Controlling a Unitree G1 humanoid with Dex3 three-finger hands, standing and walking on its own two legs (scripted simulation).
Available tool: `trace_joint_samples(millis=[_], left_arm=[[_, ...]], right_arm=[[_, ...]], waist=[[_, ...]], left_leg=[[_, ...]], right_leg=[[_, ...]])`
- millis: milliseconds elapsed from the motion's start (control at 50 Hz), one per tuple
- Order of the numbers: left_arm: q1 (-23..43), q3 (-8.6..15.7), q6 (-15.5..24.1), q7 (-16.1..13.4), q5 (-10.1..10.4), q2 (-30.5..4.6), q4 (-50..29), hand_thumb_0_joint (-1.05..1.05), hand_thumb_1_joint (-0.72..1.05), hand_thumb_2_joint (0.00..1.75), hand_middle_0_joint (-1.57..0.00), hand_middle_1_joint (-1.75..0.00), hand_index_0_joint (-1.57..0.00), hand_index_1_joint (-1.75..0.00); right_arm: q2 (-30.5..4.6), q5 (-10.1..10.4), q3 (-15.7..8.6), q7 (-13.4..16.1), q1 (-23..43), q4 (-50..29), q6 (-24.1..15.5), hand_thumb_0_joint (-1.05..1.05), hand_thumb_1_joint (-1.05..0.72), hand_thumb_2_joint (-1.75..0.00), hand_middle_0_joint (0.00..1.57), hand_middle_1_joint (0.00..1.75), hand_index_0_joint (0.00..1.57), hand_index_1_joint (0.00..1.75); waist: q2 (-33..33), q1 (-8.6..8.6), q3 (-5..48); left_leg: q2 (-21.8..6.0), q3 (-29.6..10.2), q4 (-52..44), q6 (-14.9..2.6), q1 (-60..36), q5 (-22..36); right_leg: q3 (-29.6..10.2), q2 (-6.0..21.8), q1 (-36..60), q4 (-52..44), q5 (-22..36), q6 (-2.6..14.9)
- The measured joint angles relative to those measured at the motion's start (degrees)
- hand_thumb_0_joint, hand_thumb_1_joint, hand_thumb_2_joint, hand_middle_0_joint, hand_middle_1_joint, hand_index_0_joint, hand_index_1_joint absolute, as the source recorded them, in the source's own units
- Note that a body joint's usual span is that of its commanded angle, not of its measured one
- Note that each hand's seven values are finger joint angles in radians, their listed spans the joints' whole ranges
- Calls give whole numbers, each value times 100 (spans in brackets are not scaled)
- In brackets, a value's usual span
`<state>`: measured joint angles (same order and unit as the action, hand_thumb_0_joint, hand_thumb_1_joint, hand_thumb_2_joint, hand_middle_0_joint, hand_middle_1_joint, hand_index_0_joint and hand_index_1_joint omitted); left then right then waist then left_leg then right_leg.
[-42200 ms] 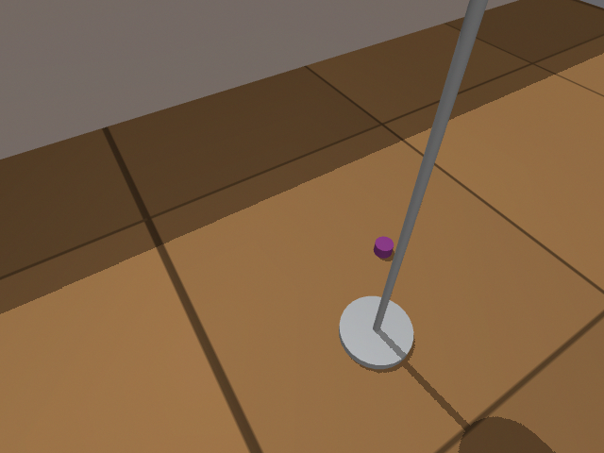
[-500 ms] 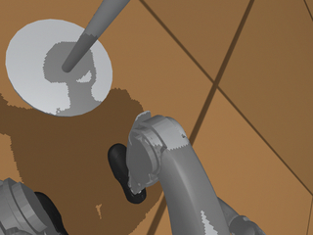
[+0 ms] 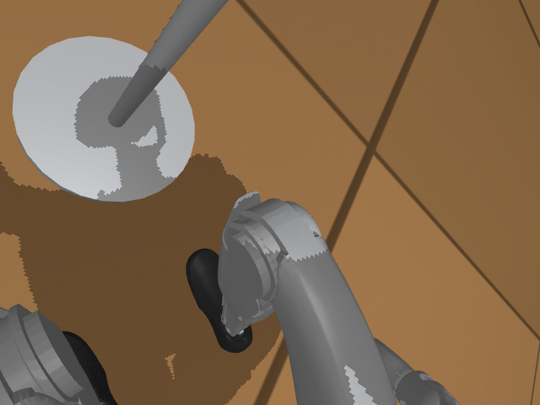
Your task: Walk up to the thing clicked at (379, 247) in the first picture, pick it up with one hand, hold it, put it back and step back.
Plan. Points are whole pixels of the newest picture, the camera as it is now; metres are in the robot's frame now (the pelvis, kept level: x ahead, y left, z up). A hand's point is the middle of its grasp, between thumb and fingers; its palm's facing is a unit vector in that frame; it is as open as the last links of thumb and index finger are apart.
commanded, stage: go down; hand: left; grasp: from above
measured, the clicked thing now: out of the picture +0.47 +0.40 -0.28
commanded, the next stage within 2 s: none
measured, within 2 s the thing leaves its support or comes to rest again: neither
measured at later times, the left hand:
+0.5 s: hand out of the picture +0.47 +0.41 -0.20, palm faces -0.40 -0.16 -0.90, open 13.9 cm
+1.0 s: hand out of the picture +0.43 +0.42 -0.01, palm faces -0.45 -0.16 -0.88, open 13.9 cm
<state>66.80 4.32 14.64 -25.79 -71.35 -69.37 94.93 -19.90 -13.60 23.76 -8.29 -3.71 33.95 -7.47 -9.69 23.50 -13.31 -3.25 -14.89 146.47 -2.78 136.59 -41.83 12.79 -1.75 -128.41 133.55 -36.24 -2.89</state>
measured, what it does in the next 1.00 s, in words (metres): rises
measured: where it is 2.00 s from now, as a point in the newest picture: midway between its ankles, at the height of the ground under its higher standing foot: (167, 360)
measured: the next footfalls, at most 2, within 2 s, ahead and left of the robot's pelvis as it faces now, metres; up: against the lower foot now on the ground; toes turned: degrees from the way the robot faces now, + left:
none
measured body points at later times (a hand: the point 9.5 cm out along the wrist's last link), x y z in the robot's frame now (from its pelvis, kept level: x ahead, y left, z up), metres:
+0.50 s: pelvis +0.00 +0.00 +0.01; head +0.29 +0.14 +0.33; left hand +0.49 +0.42 -0.15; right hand +0.07 -0.26 -0.05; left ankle +0.06 +0.12 -0.27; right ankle +0.12 -0.11 -0.27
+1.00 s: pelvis -0.01 -0.01 +0.08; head +0.22 +0.11 +0.45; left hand +0.45 +0.42 +0.04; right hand +0.13 -0.26 -0.02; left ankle +0.06 +0.12 -0.27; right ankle +0.12 -0.11 -0.27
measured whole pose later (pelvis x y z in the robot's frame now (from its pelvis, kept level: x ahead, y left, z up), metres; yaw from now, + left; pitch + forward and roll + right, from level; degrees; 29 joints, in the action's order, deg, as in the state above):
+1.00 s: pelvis -0.01 -0.01 +0.08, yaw +9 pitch +35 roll -11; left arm 57.5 1.7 8.2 5.6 -60.8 -53.1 60.4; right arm -18.4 -3.8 7.1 -3.9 -8.6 31.5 5.3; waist 1.6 12.3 2.7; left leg -1.9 -6.5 127.7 -2.7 126.5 -37.4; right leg 6.6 1.2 -120.9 120.8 -35.6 -1.4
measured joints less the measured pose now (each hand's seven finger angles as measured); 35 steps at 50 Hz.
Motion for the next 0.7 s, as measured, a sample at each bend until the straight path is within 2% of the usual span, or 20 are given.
trace_joint_samples(millis=[100,200,280,360,460,520,640,700], left_arm=[[16,19,-18,-25,-19,19,-46,0,-42,91,-10,-103,-11,-100],[13,154,-41,-31,-74,4,-108,0,-44,92,-9,-105,-10,-102],[-46,315,-93,62,-144,12,-357,0,-46,95,-8,-107,-10,-105],[-142,448,-199,185,-86,49,-599,0,-48,96,-8,-109,-9,-107],[-385,541,-364,597,64,190,-998,0,-49,97,-7,-110,-8,-108],[-582,530,-429,943,195,359,-1372,0,-49,97,-7,-110,-8,-108],[-944,355,-455,1698,385,908,-2502,0,-48,96,-7,-111,-9,-108],[-1063,225,-462,1966,493,1194,-3139,0,-48,95,-7,-111,-9,-108]], right_arm=[[37,-13,10,-28,1,7,-5,0,-89,-90,20,30,20,30],[43,-20,13,-53,-24,-39,2,0,-90,-89,20,30,20,30],[36,-21,-70,-67,-91,-79,32,0,-90,-89,20,30,20,30],[8,-4,-206,-93,-170,-104,113,0,-91,-90,20,30,21,30],[-55,76,-460,-104,-260,-119,266,0,-91,-90,20,30,21,30],[-75,159,-638,-96,-331,-127,400,0,-91,-90,20,30,21,30],[-51,403,-1067,-41,-561,-169,702,0,-91,-90,20,30,21,30],[-13,544,-1274,2,-623,-175,865,0,-91,-90,20,30,21,30]], waist=[[-12,10,-3],[-21,20,4],[7,-6,27],[122,-64,128],[367,-201,283],[509,-325,415],[731,-669,795],[819,-850,997]], left_leg=[[6,-1,-6,8,5,-24],[17,-19,-13,33,22,-19],[22,-1,-36,50,19,-13],[27,7,-76,67,16,-15],[38,56,-152,43,-2,-3],[48,116,-221,23,-20,25],[101,287,-447,9,-83,116],[136,389,-631,8,-170,172]], right_leg=[[1,5,-4,-4,-27,2],[17,12,-23,-7,-26,24],[3,24,-37,-4,-31,43],[-1,33,-45,-26,-41,64],[-32,53,-18,-79,-61,58],[-74,73,5,-121,-66,57],[-194,159,61,-229,-86,97],[-266,213,134,-335,-97,113]])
